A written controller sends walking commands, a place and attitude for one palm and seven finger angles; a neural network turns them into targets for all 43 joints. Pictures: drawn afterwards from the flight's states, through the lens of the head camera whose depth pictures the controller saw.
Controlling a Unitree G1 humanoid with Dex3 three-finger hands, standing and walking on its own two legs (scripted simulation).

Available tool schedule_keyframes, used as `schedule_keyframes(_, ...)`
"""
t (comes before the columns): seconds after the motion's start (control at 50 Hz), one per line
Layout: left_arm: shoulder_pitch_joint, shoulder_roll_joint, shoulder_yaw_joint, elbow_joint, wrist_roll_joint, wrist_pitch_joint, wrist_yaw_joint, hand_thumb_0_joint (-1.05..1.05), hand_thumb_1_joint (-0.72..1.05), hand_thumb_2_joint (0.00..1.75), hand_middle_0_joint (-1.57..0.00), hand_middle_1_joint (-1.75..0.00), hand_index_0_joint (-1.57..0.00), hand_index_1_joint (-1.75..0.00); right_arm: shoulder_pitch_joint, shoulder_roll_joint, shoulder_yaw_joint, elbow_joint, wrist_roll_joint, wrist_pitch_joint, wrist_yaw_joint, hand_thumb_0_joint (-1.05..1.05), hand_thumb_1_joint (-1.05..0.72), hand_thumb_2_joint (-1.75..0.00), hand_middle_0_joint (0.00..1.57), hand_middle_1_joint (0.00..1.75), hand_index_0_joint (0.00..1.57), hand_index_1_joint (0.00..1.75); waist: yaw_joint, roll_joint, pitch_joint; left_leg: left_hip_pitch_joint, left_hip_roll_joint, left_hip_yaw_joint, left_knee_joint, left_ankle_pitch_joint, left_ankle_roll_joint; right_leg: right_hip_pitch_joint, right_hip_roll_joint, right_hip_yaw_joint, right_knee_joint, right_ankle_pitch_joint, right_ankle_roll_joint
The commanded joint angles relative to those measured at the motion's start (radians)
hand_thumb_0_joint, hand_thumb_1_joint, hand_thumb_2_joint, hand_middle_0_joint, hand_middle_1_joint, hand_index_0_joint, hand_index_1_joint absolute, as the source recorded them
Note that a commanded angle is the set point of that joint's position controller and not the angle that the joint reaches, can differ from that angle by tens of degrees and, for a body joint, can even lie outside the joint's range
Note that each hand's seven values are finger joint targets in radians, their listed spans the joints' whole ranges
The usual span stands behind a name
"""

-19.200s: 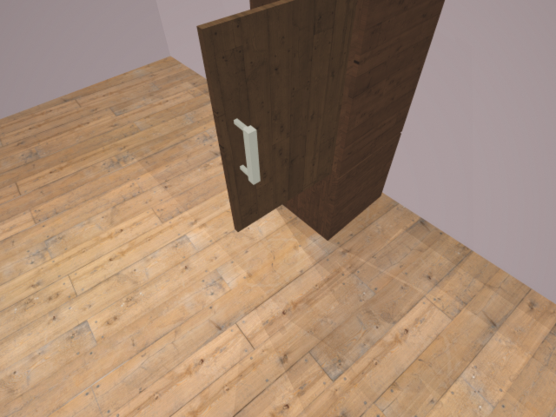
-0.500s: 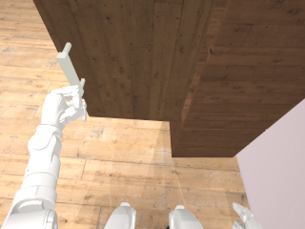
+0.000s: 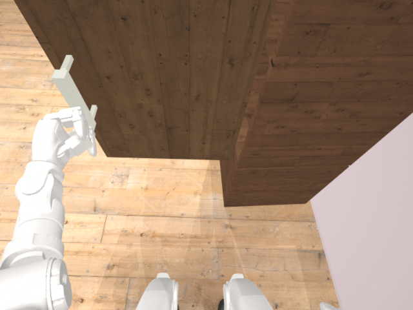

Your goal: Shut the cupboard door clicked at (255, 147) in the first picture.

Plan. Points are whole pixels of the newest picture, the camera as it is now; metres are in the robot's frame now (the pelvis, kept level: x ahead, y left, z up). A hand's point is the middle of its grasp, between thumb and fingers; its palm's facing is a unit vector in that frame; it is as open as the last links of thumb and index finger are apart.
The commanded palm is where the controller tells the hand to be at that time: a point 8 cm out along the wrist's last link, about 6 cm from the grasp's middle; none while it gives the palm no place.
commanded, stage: bring the fist close to the handle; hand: left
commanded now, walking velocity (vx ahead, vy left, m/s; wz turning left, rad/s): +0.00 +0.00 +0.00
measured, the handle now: (79, 95) +0.53 +0.26 +0.05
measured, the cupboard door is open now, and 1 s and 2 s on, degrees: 87 78 69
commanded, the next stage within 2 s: push the door shut along its arc in 0.06 s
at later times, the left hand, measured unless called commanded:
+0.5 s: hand (91, 120) +0.46 +0.22 +0.06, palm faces -0.11 -0.99 -0.01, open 3.1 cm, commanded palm +0.45 +0.27 +0.06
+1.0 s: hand (100, 103) +0.50 +0.21 +0.06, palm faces -0.20 -0.98 -0.02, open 3.1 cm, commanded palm +0.52 +0.23 +0.06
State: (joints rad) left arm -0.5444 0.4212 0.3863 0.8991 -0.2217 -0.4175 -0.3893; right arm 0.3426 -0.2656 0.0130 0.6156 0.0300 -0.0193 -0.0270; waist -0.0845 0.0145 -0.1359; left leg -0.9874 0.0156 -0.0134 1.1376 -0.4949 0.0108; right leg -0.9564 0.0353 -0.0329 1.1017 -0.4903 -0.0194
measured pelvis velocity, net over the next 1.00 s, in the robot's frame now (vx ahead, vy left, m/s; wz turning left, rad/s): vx -0.02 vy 0.01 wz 0.00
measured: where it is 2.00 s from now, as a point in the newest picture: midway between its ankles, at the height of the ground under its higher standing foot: outside the picture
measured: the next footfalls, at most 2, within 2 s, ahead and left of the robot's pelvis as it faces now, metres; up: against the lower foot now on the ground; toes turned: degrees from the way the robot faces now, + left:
none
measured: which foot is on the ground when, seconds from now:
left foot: down 0.00-1.00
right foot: down 0.00-1.00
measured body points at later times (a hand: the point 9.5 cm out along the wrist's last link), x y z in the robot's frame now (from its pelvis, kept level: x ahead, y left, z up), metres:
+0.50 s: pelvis -0.01 +0.01 -0.01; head +0.11 +0.03 +0.42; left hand +0.46 +0.28 +0.07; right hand +0.07 -0.26 -0.12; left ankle +0.02 +0.11 -0.65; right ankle +0.02 -0.11 -0.65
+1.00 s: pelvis -0.02 +0.01 -0.02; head +0.13 +0.05 +0.40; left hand +0.51 +0.27 +0.07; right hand +0.00 -0.26 -0.12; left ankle +0.02 +0.11 -0.65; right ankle +0.02 -0.11 -0.65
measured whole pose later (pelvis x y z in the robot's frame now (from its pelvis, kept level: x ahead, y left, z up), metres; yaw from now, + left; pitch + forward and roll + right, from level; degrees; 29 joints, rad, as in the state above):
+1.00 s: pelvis -0.02 +0.01 -0.02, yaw +0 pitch +26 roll -5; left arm -1.06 0.63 0.28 1.23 -0.14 -0.34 -0.49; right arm 0.35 -0.28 0.06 0.67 0.02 -0.04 -0.03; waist -0.18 0.02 -0.12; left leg -1.21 0.01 -0.06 1.25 -0.49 0.02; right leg -1.14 0.03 -0.08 1.17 -0.48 -0.01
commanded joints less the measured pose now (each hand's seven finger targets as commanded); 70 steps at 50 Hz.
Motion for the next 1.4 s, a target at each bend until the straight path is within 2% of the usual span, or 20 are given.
schedule_keyframes(0.0,-0.403,0.252,0.024,-0.245,-0.015,-0.097,0.008,0.00,0.90,0.90,-1.30,-1.50,-1.30,-1.50,0.057,-0.156,-0.063,-0.085,0.003,-0.038,-0.016,0.00,-0.90,-0.90,0.20,0.30,0.20,0.30,0.003,0.104,-0.437,0.300,-0.001,-0.037,-0.132,0.316,0.017,0.197,-0.001,0.036,-0.124,0.309,-0.009)
schedule_keyframes(0.02,-0.401,0.222,-0.004,-0.228,-0.013,-0.093,0.007,0.00,0.90,0.90,-1.30,-1.50,-1.30,-1.50,0.052,-0.154,-0.060,-0.084,0.003,-0.037,-0.014,0.00,-0.90,-0.90,0.20,0.30,0.20,0.30,-0.002,0.119,-0.416,0.299,-0.002,-0.036,-0.136,0.299,0.015,0.182,-0.002,0.033,-0.130,0.290,-0.009)
schedule_keyframes(0.12,-0.390,0.248,0.013,-0.129,-0.007,-0.053,-0.001,0.00,0.90,0.90,-1.30,-1.50,-1.30,-1.50,0.049,-0.162,-0.055,-0.089,0.007,-0.028,-0.016,0.00,-0.90,-0.90,0.20,0.30,0.20,0.30,-0.003,0.059,-0.366,0.229,-0.004,-0.035,-0.147,0.233,0.021,0.197,-0.004,0.034,-0.142,0.249,-0.009)
schedule_keyframes(0.18,-0.433,0.265,0.019,-0.149,-0.009,-0.056,-0.008,0.00,0.90,0.90,-1.30,-1.50,-1.30,-1.50,0.045,-0.164,-0.054,-0.096,0.006,-0.028,-0.015,0.00,-0.90,-0.90,0.20,0.30,0.20,0.30,0.000,0.102,-0.396,0.257,-0.005,-0.037,-0.137,0.254,0.019,0.186,-0.002,0.035,-0.132,0.262,-0.013)
schedule_keyframes(0.24,-0.530,0.312,0.033,-0.114,0.006,-0.071,-0.013,0.00,0.90,0.90,-1.30,-1.50,-1.30,-1.50,0.049,-0.169,-0.049,-0.082,0.005,-0.025,-0.019,0.00,-0.90,-0.90,0.20,0.30,0.20,0.30,-0.023,0.063,-0.381,0.230,0.001,-0.048,-0.122,0.239,0.022,0.161,0.000,0.037,-0.124,0.243,-0.011)
schedule_keyframes(0.26,-0.569,0.275,-0.008,-0.107,0.010,-0.074,-0.020,0.00,0.90,0.90,-1.30,-1.50,-1.30,-1.50,0.046,-0.164,-0.047,-0.079,0.006,-0.027,-0.020,0.00,-0.90,-0.90,0.20,0.30,0.20,0.30,-0.042,0.079,-0.374,0.234,0.000,-0.045,-0.117,0.231,0.023,0.140,0.000,0.039,-0.127,0.236,-0.009)
schedule_keyframes(0.34,-0.613,0.316,0.009,-0.060,0.012,-0.077,-0.046,0.00,0.90,0.90,-1.30,-1.50,-1.30,-1.50,0.059,-0.177,-0.046,-0.066,0.005,-0.031,-0.023,0.00,-0.90,-0.90,0.20,0.30,0.20,0.30,-0.038,0.105,-0.424,0.269,0.004,-0.064,-0.103,0.258,0.017,0.104,0.003,0.032,-0.109,0.231,-0.016)
schedule_keyframes(0.38,-0.647,0.293,-0.020,-0.038,0.012,-0.067,-0.064,0.00,0.90,0.90,-1.30,-1.50,-1.30,-1.50,0.070,-0.179,-0.044,-0.057,0.003,-0.033,-0.021,0.00,-0.90,-0.90,0.20,0.30,0.20,0.30,-0.047,0.150,-0.443,0.308,0.004,-0.074,-0.094,0.295,0.014,0.066,0.004,0.022,-0.096,0.243,-0.021)
schedule_keyframes(0.48,-0.667,0.355,0.017,0.049,0.022,-0.017,-0.085,0.00,0.90,0.90,-1.30,-1.50,-1.30,-1.50,0.094,-0.188,-0.039,-0.056,0.004,-0.021,-0.020,0.00,-0.90,-0.90,0.20,0.30,0.20,0.30,-0.057,0.099,-0.438,0.243,0.006,-0.072,-0.078,0.300,0.022,0.075,0.007,0.022,-0.088,0.256,-0.016)
schedule_keyframes(0.58,-0.749,0.326,-0.022,0.036,0.029,-0.012,-0.101,0.00,0.90,0.90,-1.30,-1.50,-1.30,-1.50,0.116,-0.192,-0.043,-0.051,0.002,-0.016,-0.015,0.00,-0.90,-0.90,0.20,0.30,0.20,0.30,-0.085,0.129,-0.464,0.285,0.009,-0.082,-0.063,0.330,0.023,0.023,0.009,0.015,-0.084,0.257,-0.016)
schedule_keyframes(0.66,-0.808,0.374,-0.016,0.055,0.048,-0.008,-0.111,0.00,0.90,0.90,-1.30,-1.50,-1.30,-1.50,0.130,-0.201,-0.041,-0.039,0.002,-0.011,-0.015,0.00,-0.90,-0.90,0.20,0.30,0.20,0.30,-0.103,0.127,-0.451,0.248,0.012,-0.080,-0.058,0.273,0.026,0.011,0.010,0.021,-0.095,0.210,-0.014)
schedule_keyframes(0.78,-0.932,0.332,-0.082,0.084,0.059,0.002,-0.123,0.00,0.90,0.90,-1.30,-1.50,-1.30,-1.50,0.147,-0.208,-0.035,-0.015,0.001,-0.020,-0.018,0.00,-0.90,-0.90,0.20,0.30,0.20,0.30,-0.145,0.193,-0.429,0.310,0.018,-0.114,-0.061,0.235,0.019,-0.119,0.015,0.002,-0.092,0.146,-0.022)
schedule_keyframes(0.92,-1.049,0.287,-0.149,0.108,0.081,0.026,-0.125,0.00,0.90,0.90,-1.30,-1.50,-1.30,-1.50,0.165,-0.218,-0.034,0.014,-0.007,-0.037,-0.019,0.00,-0.90,-0.90,0.20,0.30,0.20,0.30,-0.181,0.254,-0.467,0.396,0.026,-0.154,-0.056,0.238,0.008,-0.228,0.013,-0.018,-0.079,0.132,-0.027)
schedule_keyframes(0.98,-1.119,0.350,-0.109,0.109,0.079,0.038,-0.123,0.00,0.90,0.90,-1.30,-1.50,-1.30,-1.50,0.176,-0.224,-0.027,0.022,-0.008,-0.045,-0.024,0.00,-0.90,-0.90,0.20,0.30,0.20,0.30,-0.191,0.236,-0.487,0.357,0.024,-0.147,-0.036,0.239,0.016,-0.207,0.016,-0.019,-0.067,0.134,-0.027)
schedule_keyframes(1.04,-1.149,0.374,-0.104,0.119,0.095,0.046,-0.123,0.00,0.90,0.90,-1.30,-1.50,-1.30,-1.50,0.179,-0.223,-0.023,0.022,-0.011,-0.051,-0.023,0.00,-0.90,-0.90,0.20,0.30,0.20,0.30,-0.188,0.272,-0.516,0.353,0.025,-0.142,-0.021,0.257,0.014,-0.214,0.017,-0.015,-0.062,0.140,-0.028)
schedule_keyframes(1.08,-1.163,0.353,-0.119,0.145,0.100,0.055,-0.121,0.00,0.90,0.90,-1.30,-1.50,-1.30,-1.50,0.179,-0.219,-0.018,0.022,-0.011,-0.055,-0.021,0.00,-0.90,-0.90,0.20,0.30,0.20,0.30,-0.204,0.266,-0.491,0.343,0.026,-0.144,-0.011,0.258,0.018,-0.235,0.020,-0.020,-0.057,0.140,-0.028)
schedule_keyframes(1.12,-1.163,0.454,-0.050,0.185,0.112,0.069,-0.116,0.00,0.90,0.90,-1.30,-1.50,-1.30,-1.50,0.189,-0.223,-0.011,0.018,-0.012,-0.052,-0.023,0.00,-0.90,-0.90,0.20,0.30,0.20,0.30,-0.197,0.246,-0.499,0.299,0.027,-0.135,0.004,0.278,0.020,-0.197,0.025,-0.017,-0.050,0.151,-0.027)
schedule_keyframes(1.16,-1.174,0.459,-0.055,0.189,0.126,0.074,-0.118,0.00,0.90,0.90,-1.30,-1.50,-1.30,-1.50,0.193,-0.218,-0.010,0.009,-0.013,-0.052,-0.022,0.00,-0.90,-0.90,0.20,0.30,0.20,0.30,-0.199,0.251,-0.523,0.276,0.024,-0.124,0.019,0.300,0.025,-0.175,0.026,-0.013,-0.044,0.168,-0.025)
schedule_keyframes(1.2,-1.186,0.470,-0.049,0.165,0.132,0.071,-0.123,0.00,0.90,0.90,-1.30,-1.50,-1.30,-1.50,0.200,-0.217,-0.011,0.006,-0.016,-0.052,-0.019,0.00,-0.90,-0.90,0.20,0.30,0.20,0.30,-0.194,0.297,-0.561,0.317,0.026,-0.125,0.029,0.354,0.019,-0.191,0.027,-0.013,-0.035,0.194,-0.026)
schedule_keyframes(1.38,-1.155,0.612,0.031,0.243,0.176,0.126,-0.137,0.00,0.90,0.90,-1.30,-1.50,-1.30,-1.50,0.236,-0.211,0.003,-0.027,-0.020,-0.027,-0.019,0.00,-0.90,-0.90,0.20,0.30,0.20,0.30,-0.203,0.197,-0.536,0.134,0.021,-0.084,0.067,0.356,0.041,-0.066,0.040,0.001,-0.017,0.276,-0.012)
